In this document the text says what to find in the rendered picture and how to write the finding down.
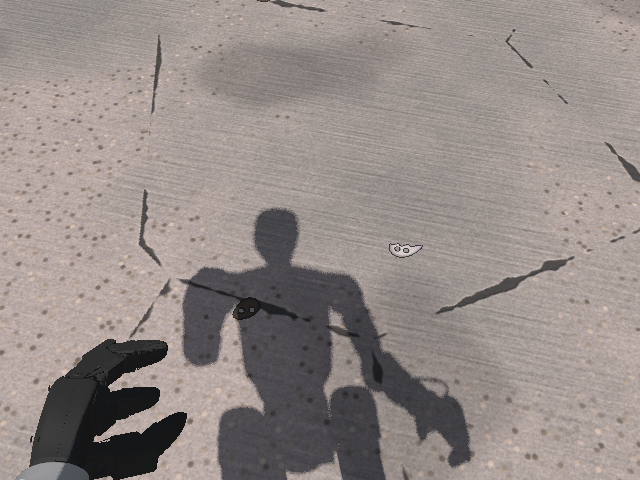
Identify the robot left hand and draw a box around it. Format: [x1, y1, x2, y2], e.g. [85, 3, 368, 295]
[29, 339, 187, 480]

